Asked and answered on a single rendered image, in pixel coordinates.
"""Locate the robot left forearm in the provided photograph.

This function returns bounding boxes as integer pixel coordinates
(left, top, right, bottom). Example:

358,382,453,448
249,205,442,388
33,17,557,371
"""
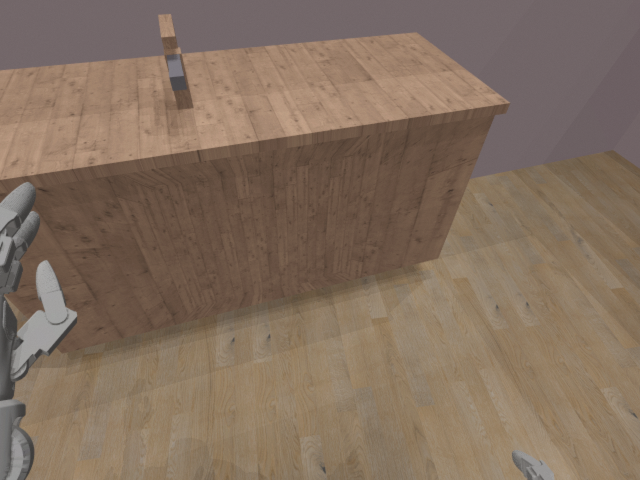
0,399,34,480

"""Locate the left robot hand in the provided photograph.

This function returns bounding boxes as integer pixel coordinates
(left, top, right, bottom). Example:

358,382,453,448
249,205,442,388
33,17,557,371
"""
0,182,77,401

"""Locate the counter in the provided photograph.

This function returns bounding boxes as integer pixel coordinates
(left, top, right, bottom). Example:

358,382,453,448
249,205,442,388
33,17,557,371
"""
0,14,510,354

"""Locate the tap lever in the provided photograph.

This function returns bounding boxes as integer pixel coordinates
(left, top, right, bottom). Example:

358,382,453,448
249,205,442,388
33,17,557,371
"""
167,54,187,91

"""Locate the right robot hand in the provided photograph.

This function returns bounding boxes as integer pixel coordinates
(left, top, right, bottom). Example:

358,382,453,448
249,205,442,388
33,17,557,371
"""
512,450,554,480

